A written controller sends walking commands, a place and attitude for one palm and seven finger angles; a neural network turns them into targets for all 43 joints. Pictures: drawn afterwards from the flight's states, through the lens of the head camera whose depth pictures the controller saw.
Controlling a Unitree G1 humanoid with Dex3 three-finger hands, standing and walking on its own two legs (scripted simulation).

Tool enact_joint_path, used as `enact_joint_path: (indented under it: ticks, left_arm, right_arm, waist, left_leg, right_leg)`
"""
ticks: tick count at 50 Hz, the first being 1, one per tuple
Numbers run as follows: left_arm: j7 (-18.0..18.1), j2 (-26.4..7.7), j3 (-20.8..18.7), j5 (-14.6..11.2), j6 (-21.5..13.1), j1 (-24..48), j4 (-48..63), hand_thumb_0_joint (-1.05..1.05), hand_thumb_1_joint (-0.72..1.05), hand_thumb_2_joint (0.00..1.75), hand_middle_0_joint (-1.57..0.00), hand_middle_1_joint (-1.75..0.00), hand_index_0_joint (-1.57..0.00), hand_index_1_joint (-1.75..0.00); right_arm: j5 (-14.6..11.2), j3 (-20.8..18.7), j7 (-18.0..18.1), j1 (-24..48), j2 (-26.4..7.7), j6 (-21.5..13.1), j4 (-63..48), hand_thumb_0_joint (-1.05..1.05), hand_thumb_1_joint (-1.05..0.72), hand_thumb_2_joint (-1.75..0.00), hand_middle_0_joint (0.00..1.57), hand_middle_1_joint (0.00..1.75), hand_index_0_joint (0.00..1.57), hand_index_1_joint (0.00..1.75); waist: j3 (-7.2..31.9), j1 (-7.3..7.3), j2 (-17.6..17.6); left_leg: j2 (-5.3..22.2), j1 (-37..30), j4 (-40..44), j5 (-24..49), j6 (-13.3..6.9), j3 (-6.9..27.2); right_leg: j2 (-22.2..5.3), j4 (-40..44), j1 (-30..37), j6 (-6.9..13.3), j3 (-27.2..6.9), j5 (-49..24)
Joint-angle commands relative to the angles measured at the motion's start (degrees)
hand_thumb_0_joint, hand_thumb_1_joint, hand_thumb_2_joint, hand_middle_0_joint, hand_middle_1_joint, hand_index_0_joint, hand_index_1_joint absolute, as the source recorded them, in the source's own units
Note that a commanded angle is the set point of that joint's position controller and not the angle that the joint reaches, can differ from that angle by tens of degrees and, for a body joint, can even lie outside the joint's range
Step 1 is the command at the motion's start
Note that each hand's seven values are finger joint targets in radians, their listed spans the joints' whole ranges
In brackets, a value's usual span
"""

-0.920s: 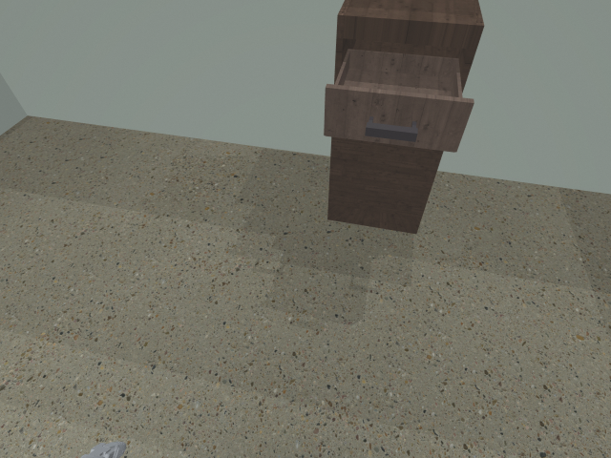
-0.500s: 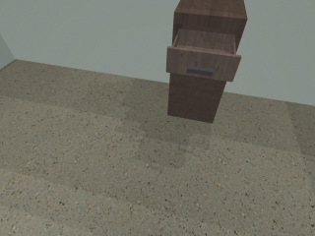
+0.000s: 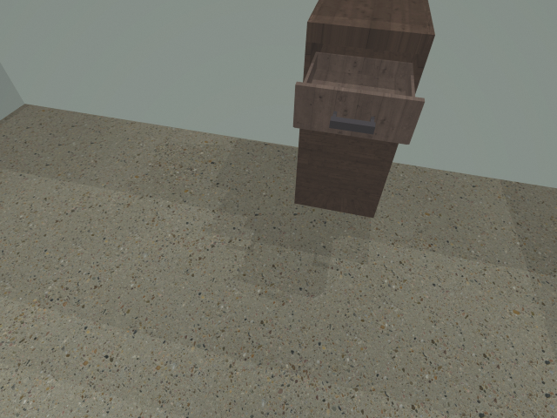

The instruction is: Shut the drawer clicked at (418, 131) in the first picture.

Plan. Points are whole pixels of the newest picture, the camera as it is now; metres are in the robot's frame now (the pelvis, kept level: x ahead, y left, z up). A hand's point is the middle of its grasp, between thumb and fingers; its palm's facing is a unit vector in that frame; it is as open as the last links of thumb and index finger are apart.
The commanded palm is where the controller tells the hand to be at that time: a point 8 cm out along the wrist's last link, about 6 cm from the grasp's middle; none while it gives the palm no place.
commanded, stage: look at it before walking up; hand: left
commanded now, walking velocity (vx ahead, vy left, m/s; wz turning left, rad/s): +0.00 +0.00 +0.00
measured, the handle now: (352, 121) +0.89 -0.16 -0.05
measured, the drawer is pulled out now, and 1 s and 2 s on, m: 0.30 0.30 0.30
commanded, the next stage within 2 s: walk to a spot facing it in 0.52 s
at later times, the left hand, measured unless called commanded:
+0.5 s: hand out of the picture +0.06 +0.25 -0.16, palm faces -0.02 -0.95 -0.32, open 7.4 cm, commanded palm none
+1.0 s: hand out of the picture +0.06 +0.20 -0.18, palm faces -0.13 -0.96 -0.27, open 7.4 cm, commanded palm none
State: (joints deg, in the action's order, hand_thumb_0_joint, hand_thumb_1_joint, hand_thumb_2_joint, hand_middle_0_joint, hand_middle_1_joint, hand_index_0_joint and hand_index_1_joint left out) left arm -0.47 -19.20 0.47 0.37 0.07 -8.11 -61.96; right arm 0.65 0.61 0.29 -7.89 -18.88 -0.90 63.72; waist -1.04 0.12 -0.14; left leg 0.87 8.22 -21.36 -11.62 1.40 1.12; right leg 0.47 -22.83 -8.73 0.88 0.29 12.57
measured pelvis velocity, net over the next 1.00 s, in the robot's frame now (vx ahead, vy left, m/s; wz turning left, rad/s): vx -0.01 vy -0.01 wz -0.16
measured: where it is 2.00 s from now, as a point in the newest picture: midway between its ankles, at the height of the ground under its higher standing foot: outside the picture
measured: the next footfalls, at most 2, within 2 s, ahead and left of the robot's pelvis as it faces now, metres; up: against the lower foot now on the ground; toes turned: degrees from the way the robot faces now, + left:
left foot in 1.40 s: +0.06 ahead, +0.13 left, +0.00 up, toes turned -20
right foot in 1.86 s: +0.19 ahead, -0.23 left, +0.00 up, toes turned -44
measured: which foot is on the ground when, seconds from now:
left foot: down 0.00-1.00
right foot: down 0.00-1.00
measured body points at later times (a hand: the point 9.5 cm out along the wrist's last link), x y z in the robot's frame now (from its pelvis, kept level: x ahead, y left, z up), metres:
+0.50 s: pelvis +0.00 +0.01 +0.00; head +0.00 +0.01 +0.45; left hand +0.07 +0.30 -0.13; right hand +0.08 -0.28 -0.13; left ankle +0.00 +0.14 -0.74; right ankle +0.00 -0.11 -0.74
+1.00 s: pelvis -0.01 -0.01 -0.02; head +0.01 -0.02 +0.43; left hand +0.07 +0.25 -0.16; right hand +0.03 -0.27 -0.17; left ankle +0.00 +0.14 -0.74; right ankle +0.00 -0.10 -0.74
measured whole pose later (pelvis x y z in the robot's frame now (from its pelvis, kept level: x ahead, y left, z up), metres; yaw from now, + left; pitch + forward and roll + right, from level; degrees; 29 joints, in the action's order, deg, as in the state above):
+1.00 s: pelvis -0.01 -0.01 -0.02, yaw -9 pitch -1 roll +2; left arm -1.2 -14.1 -1.9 1.1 3.4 -13.6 -54.9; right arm 0.8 -1.8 1.1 -9.1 -13.6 1.1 56.2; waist -4.6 -1.3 0.0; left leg 4.4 14.3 -36.3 -20.1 2.0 -6.8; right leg 2.5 -39.5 -19.1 1.9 -2.6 19.0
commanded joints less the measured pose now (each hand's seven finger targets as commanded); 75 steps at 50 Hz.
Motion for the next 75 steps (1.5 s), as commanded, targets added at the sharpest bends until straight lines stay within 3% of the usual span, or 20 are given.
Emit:
enact_joint_path:
  ticks: [1, 33, 37, 43, 46, 48, 49, 50, 51, 52, 54, 63, 65, 67, 68, 69, 70, 71, 72, 75]
  left_arm:
    - [0.97, -11.99, -2.65, 0.19, -1.71, 2.45, 3.47, 0.00, 0.90, 0.90, -0.20, -0.30, -0.20, -0.30]
    - [0.88, -12.05, -2.64, 0.26, -1.57, 1.62, 3.13, 0.00, 0.90, 0.90, -0.20, -0.30, -0.20, -0.30]
    - [1.17, -6.02, -2.20, 0.31, 0.66, -2.28, 3.97, 0.00, 0.90, 0.90, -0.20, -0.30, -0.20, -0.30]
    - [0.45, -4.93, -3.66, 0.80, 1.95, -4.46, 8.65, 0.00, 0.90, 0.90, -0.20, -0.30, -0.20, -0.30]
    - [0.02, -2.85, -4.26, 0.86, 2.34, -7.13, 10.02, 0.00, 0.90, 0.90, -0.20, -0.30, -0.20, -0.30]
    - [-0.25, -1.91, -4.85, 0.90, 2.29, -10.59, 10.17, 0.00, 0.90, 0.90, -0.20, -0.30, -0.20, -0.30]
    - [-0.20, -3.54, -5.38, 1.23, 1.85, -12.98, 10.01, 0.00, 0.90, 0.90, -0.20, -0.30, -0.20, -0.30]
    - [0.53, -8.38, -6.50, 1.94, 1.09, -13.99, 10.46, 0.00, 0.90, 0.90, -0.20, -0.30, -0.20, -0.30]
    - [1.12, -9.49, -6.58, 0.98, 0.85, -15.75, 10.83, 0.00, 0.90, 0.90, -0.20, -0.30, -0.20, -0.30]
    - [1.50, -8.60, -6.62, 0.95, 1.05, -12.61, 11.58, 0.00, 0.90, 0.90, -0.20, -0.30, -0.20, -0.30]
    - [1.46, -5.80, -6.24, 0.82, 0.91, -7.23, 13.47, 0.00, 0.90, 0.90, -0.20, -0.30, -0.20, -0.30]
    - [0.36, -5.10, -7.05, 1.12, -0.31, -12.43, 12.29, 0.00, 0.90, 0.90, -0.20, -0.30, -0.20, -0.30]
    - [0.32, -5.43, -7.22, 1.26, -0.19, -10.78, 12.88, 0.00, 0.90, 0.90, -0.20, -0.30, -0.20, -0.30]
    - [0.18, -5.16, -7.31, 0.93, 0.15, -6.80, 13.97, 0.00, 0.90, 0.90, -0.20, -0.30, -0.20, -0.30]
    - [-0.03, -2.77, -6.89, 0.83, 0.15, -5.21, 14.83, 0.00, 0.90, 0.90, -0.20, -0.30, -0.20, -0.30]
    - [-0.71, 1.48, -6.12, 0.43, 0.08, -5.69, 15.86, 0.00, 0.90, 0.90, -0.20, -0.30, -0.20, -0.30]
    - [-1.13, 1.08, -6.51, 0.80, -0.61, -2.09, 18.19, 0.00, 0.90, 0.90, -0.20, -0.30, -0.20, -0.30]
    - [-1.68, -1.01, -7.10, 1.65, -0.64, -0.06, 17.57, 0.00, 0.90, 0.90, -0.20, -0.30, -0.20, -0.30]
    - [-2.20, -0.84, -7.46, 1.90, -0.36, -1.32, 15.94, 0.00, 0.90, 0.90, -0.20, -0.30, -0.20, -0.30]
    - [-3.09, 2.03, -6.55, 1.94, 0.48, -5.05, 13.39, 0.00, 0.90, 0.90, -0.20, -0.30, -0.20, -0.30]
  right_arm:
    - [-0.08, -2.53, 0.70, 2.61, -11.52, -1.42, -3.89, 0.00, -0.90, -0.90, 0.20, 0.30, 0.20, 0.30]
    - [-0.17, -2.77, 0.90, 2.96, -12.06, -1.51, -3.27, 0.00, -0.90, -0.90, 0.20, 0.30, 0.20, 0.30]
    - [-0.10, -2.28, 1.40, -1.42, -5.33, -0.13, -4.26, 0.00, -0.90, -0.90, 0.20, 0.30, 0.20, 0.30]
    - [0.08, -4.56, 1.85, -1.75, -7.06, 0.80, -9.33, 0.00, -0.90, -0.90, 0.20, 0.30, 0.20, 0.30]
    - [0.17, -5.56, 1.72, 0.14, -7.38, 0.65, -11.44, 0.00, -0.90, -0.90, 0.20, 0.30, 0.20, 0.30]
    - [0.27, -5.88, 1.56, 2.28, -6.84, 0.74, -12.96, 0.00, -0.90, -0.90, 0.20, 0.30, 0.20, 0.30]
    - [0.23, -5.89, 1.44, 2.86, -5.92, 1.06, -13.71, 0.00, -0.90, -0.90, 0.20, 0.30, 0.20, 0.30]
    - [-0.12, -5.43, 1.38, 2.72, -1.68, 1.53, -15.19, 0.00, -0.90, -0.90, 0.20, 0.30, 0.20, 0.30]
    - [-0.05, -5.12, 1.50, 4.37, -1.77, 2.09, -16.20, 0.00, -0.90, -0.90, 0.20, 0.30, 0.20, 0.30]
    - [-0.19, -5.42, 1.48, 3.62, -1.62, 2.10, -15.73, 0.00, -0.90, -0.90, 0.20, 0.30, 0.20, 0.30]
    - [0.13, -5.49, 0.94, 0.57, -1.60, 1.63, -14.28, 0.00, -0.90, -0.90, 0.20, 0.30, 0.20, 0.30]
    - [0.23, -5.03, 0.19, 2.04, 0.90, -0.27, -16.49, 0.00, -0.90, -0.90, 0.20, 0.30, 0.20, 0.30]
    - [-0.09, -5.00, 0.25, -0.04, 1.28, -0.77, -16.64, 0.00, -0.90, -0.90, 0.20, 0.30, 0.20, 0.30]
    - [-0.30, -5.09, 0.73, -7.11, 1.06, -1.44, -14.84, 0.00, -0.90, -0.90, 0.20, 0.30, 0.20, 0.30]
    - [-0.35, -5.39, 1.51, -12.28, -1.02, -1.98, -13.41, 0.00, -0.90, -0.90, 0.20, 0.30, 0.20, 0.30]
    - [0.23, -6.61, 1.99, -15.42, -6.70, -2.11, -12.93, 0.00, -0.90, -0.90, 0.20, 0.30, 0.20, 0.30]
    - [0.38, -6.86, 2.19, -16.35, -9.56, -2.15, -13.77, 0.00, -0.90, -0.90, 0.20, 0.30, 0.20, 0.30]
    - [0.80, -6.06, 1.72, -14.41, -6.96, -2.24, -13.83, 0.00, -0.90, -0.90, 0.20, 0.30, 0.20, 0.30]
    - [0.79, -5.08, 1.62, -11.78, -3.98, -2.56, -13.75, 0.00, -0.90, -0.90, 0.20, 0.30, 0.20, 0.30]
    - [0.32, -3.33, 2.02, -11.53, 0.01, -3.96, -13.04, 0.00, -0.90, -0.90, 0.20, 0.30, 0.20, 0.30]
  waist:
    - [2.83, -0.32, -0.20]
    - [2.70, -0.30, 0.33]
    - [2.57, 0.03, 0.13]
    - [1.57, -0.26, 4.17]
    - [1.52, -1.89, 8.75]
    - [0.94, -3.84, 9.08]
    - [1.24, -4.89, 2.21]
    - [1.37, -5.05, -17.21]
    - [0.53, -6.24, -18.32]
    - [-0.28, -4.00, -12.26]
    - [1.26, -1.18, -5.19]
    - [3.17, -3.77, -8.29]
    - [2.68, -2.97, -10.60]
    - [3.57, 0.80, -9.02]
    - [5.04, 3.36, -4.23]
    - [5.09, 4.89, 13.75]
    - [-0.24, 5.27, 15.94]
    - [-3.46, 4.44, 9.72]
    - [-6.44, 1.91, 6.69]
    - [-6.12, -0.65, 7.71]
  left_leg:
    - [5.67, -0.13, 3.03, 7.37, -2.45, 4.33]
    - [6.27, -2.46, 3.39, 8.79, -2.47, 3.89]
    - [6.90, -2.02, -0.76, 8.86, -1.34, 0.23]
    - [11.77, 0.81, -1.95, 4.77, -3.92, 1.30]
    - [16.99, 4.32, -1.92, 8.04, -7.42, 2.62]
    - [17.08, 9.04, -6.92, 8.30, -7.18, 0.05]
    - [13.00, 12.53, -15.90, 4.22, -4.14, -3.81]
    - [2.80, 21.77, -31.36, -12.74, 0.95, -9.34]
    - [-0.49, 23.87, -40.79, -22.61, 1.38, -1.56]
    - [0.93, 25.06, -44.90, -19.13, 0.88, 2.72]
    - [2.97, 22.49, -43.51, -12.71, 1.41, 1.66]
    - [-0.38, 17.35, -22.85, -13.26, 1.16, -1.75]
    - [-1.41, 12.02, -17.00, -14.09, 0.41, -1.74]
    - [-2.28, -2.39, -5.24, -8.22, -0.50, -2.29]
    - [1.73, -14.95, 1.36, -9.61, -1.41, 0.81]
    - [16.27, -22.45, 9.27, -23.43, -4.49, 17.58]
    - [27.71, -15.49, 14.14, -29.25, -9.22, 28.23]
    - [26.32, -7.27, 15.50, -29.18, -9.96, 27.76]
    - [22.37, -3.55, 15.16, -24.34, -8.11, 20.55]
    - [15.26, -2.78, 11.86, -0.97, -4.89, 4.60]
  right_leg:
    - [-7.50, 4.69, 0.41, 1.23, -6.57, -6.41]
    - [-7.06, 4.86, -0.28, 1.07, -7.09, -9.30]
    - [-6.32, -0.17, -3.61, 0.48, -8.34, -13.81]
    - [-2.12, -11.27, -10.49, 0.00, -7.12, -9.52]
    - [-0.39, -20.19, -10.43, -0.87, -2.84, 4.55]
    - [-1.75, -17.29, -5.91, -0.79, -1.84, 6.36]
    - [-3.50, -10.22, -2.53, 0.37, -5.69, -3.85]
    - [-14.22, 0.29, -0.64, 4.31, -27.16, -10.92]
    - [-19.00, 8.07, -4.54, 7.67, -37.68, -13.35]
    - [-18.21, 8.61, -5.05, 10.30, -36.76, -6.93]
    - [-13.40, 5.71, -5.51, 10.42, -28.26, -2.94]
    - [-8.43, 9.25, -2.53, 10.53, -29.68, 14.55]
    - [-7.90, 9.00, -6.06, 10.26, -30.17, 14.90]
    - [-4.69, 5.08, -15.51, 7.42, -27.48, 16.81]
    - [-0.82, -1.80, -24.81, 4.66, -23.65, 18.18]
    - [6.18, -17.43, -37.04, 1.59, -13.64, 20.36]
    - [2.64, -28.52, -40.92, -0.78, -5.32, 19.09]
    - [-0.27, -35.00, -38.69, -1.24, -6.22, 13.92]
    - [-1.34, -39.02, -37.69, -1.61, -5.08, 8.88]
    - [-2.33, -45.09, -35.26, -2.58, -2.53, -0.07]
